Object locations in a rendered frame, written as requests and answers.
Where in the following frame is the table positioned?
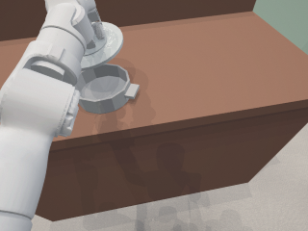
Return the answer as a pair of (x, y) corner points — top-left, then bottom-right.
(0, 0), (308, 221)

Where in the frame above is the robot left hand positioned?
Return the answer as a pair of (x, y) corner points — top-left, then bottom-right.
(85, 0), (105, 50)

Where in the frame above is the pot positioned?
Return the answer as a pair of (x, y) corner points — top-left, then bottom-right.
(73, 64), (140, 114)

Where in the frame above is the lid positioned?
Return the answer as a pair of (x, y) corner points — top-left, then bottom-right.
(80, 21), (124, 71)

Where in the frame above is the left robot upper arm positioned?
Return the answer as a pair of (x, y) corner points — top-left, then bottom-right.
(0, 67), (81, 231)

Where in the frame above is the robot left forearm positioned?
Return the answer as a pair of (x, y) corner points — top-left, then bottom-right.
(0, 0), (94, 122)

